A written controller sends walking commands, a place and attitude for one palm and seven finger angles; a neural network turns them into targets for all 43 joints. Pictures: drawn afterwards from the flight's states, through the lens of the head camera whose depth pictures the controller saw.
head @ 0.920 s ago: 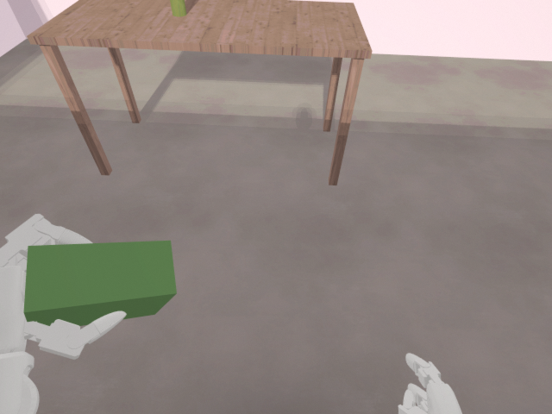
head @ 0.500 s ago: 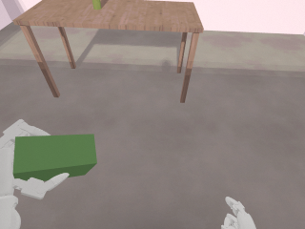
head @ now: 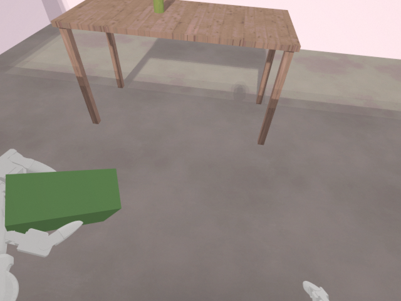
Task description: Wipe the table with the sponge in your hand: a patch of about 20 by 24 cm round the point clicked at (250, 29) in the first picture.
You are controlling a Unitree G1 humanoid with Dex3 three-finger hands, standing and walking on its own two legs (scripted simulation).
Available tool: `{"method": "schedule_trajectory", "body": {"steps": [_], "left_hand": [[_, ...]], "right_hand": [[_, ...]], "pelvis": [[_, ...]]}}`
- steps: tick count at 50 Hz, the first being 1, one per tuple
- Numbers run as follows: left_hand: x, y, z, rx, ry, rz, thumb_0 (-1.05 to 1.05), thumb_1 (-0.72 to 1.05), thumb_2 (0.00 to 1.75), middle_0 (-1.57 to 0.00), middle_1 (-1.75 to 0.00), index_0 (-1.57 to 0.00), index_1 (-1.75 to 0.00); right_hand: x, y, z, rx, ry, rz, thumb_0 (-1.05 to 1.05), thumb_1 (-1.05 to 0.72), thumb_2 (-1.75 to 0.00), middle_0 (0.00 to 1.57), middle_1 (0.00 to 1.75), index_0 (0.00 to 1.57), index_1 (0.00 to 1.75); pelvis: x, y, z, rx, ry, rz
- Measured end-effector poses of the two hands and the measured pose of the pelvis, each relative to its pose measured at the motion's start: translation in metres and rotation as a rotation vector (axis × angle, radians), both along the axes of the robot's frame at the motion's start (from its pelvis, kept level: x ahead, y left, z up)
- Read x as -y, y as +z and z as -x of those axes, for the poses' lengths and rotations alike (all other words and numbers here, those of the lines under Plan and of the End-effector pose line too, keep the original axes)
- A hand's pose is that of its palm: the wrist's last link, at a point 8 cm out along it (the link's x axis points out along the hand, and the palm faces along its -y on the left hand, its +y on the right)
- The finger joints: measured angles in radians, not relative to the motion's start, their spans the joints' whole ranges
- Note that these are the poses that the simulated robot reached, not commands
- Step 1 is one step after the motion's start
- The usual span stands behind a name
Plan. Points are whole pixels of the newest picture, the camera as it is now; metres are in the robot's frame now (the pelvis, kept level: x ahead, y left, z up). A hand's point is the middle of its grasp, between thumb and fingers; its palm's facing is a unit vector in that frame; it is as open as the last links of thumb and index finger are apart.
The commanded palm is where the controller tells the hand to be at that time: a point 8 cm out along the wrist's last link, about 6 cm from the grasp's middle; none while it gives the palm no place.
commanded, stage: walk to a spot facing it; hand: left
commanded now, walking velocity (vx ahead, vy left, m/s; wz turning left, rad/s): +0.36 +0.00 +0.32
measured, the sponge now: (80, 200) +0.23 +0.20 +0.15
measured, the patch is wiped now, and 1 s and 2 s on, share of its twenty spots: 0.00 0.00 0.00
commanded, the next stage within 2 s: none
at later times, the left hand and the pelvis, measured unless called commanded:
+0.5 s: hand (75, 155) +0.30 +0.22 +0.18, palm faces +0.52 -0.72 -0.46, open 10.2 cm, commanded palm +0.23 +0.26 +0.20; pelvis +0.13 -0.05 +0.02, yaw +11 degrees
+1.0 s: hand (105, 97) +0.44 +0.22 +0.19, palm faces +0.61 -0.62 -0.49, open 10.2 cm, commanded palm +0.38 +0.25 +0.20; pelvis +0.30 -0.07 +0.00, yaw +16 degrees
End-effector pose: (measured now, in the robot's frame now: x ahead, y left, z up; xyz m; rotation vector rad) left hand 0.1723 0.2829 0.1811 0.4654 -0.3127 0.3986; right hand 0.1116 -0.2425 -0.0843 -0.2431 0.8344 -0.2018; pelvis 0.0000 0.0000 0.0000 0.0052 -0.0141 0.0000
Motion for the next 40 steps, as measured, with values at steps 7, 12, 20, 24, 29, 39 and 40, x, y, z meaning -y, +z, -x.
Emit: {"method": "schedule_trajectory", "body": {"steps": [7,12,20,24,29,39,40], "left_hand": [[0.015,0.015,-0.026,-0.056,-0.007,-0.039,-0.01,-0.49,0.97,-0.73,-1.32,-0.74,-1.33],[0.036,0.021,-0.041,-0.079,0.004,-0.11,-0.01,-0.49,0.97,-0.73,-1.32,-0.75,-1.33],[0.036,0.013,-0.061,-0.112,0.126,-0.049,-0.01,-0.49,0.97,-0.73,-1.33,-0.75,-1.33],[0.031,0.017,-0.073,-0.116,0.162,-0.044,-0.01,-0.49,0.97,-0.73,-1.33,-0.75,-1.33],[0.016,0.02,-0.097,-0.058,0.192,-0.042,-0.01,-0.49,0.97,-0.73,-1.33,-0.75,-1.33],[0.003,0.026,-0.174,0.003,0.154,-0.063,-0.01,-0.49,0.97,-0.73,-1.33,-0.75,-1.33],[0.008,0.03,-0.177,0.002,0.147,-0.067,-0.01,-0.49,0.97,-0.73,-1.33,-0.75,-1.33]], "right_hand": [[-0.022,0.006,-0.042,-0.001,0.07,-0.106,0.01,-0.91,-0.9,0.21,0.3,0.2,0.3],[-0.013,-0.006,-0.085,0.013,0.119,-0.14,0.01,-0.9,-0.9,0.21,0.3,0.2,0.3],[0.025,0.001,-0.161,-0.031,0.186,-0.049,0.01,-0.91,-0.9,0.21,0.3,0.2,0.3],[0.031,0.019,-0.201,-0.015,0.22,0.008,0.01,-0.91,-0.9,0.2,0.3,0.2,0.3],[0.017,0.029,-0.254,0.038,0.255,0.051,0.01,-0.91,-0.9,0.2,0.3,0.19,0.3],[-0.051,0.025,-0.317,0.118,0.273,-0.137,0.01,-0.91,-0.9,0.2,0.3,0.2,0.3],[-0.054,0.024,-0.319,0.111,0.28,-0.154,0.01,-0.91,-0.9,0.2,0.3,0.2,0.3]], "pelvis": [[0.015,0.016,-0.03,-0.02,0.038,0.032],[0.036,0.009,-0.058,-0.017,0.068,0.027],[0.049,0.016,-0.1,-0.009,0.157,-0.006],[0.049,0.022,-0.124,-0.023,0.187,-0.026],[0.036,0.017,-0.159,-0.026,0.195,-0.035],[0.031,0.012,-0.215,-0.008,0.199,-0.006],[0.033,0.014,-0.222,-0.011,0.2,-0.001]]}}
